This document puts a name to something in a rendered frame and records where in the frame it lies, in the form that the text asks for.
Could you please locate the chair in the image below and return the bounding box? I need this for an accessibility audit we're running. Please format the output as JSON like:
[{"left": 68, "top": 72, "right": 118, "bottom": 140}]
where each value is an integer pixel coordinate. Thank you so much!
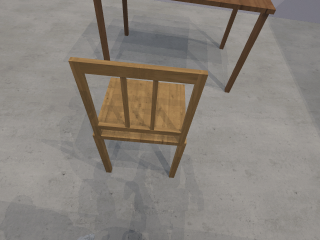
[{"left": 68, "top": 57, "right": 208, "bottom": 178}]

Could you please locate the table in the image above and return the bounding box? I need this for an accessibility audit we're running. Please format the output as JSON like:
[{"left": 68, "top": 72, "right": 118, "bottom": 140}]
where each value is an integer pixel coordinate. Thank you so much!
[{"left": 93, "top": 0, "right": 276, "bottom": 93}]

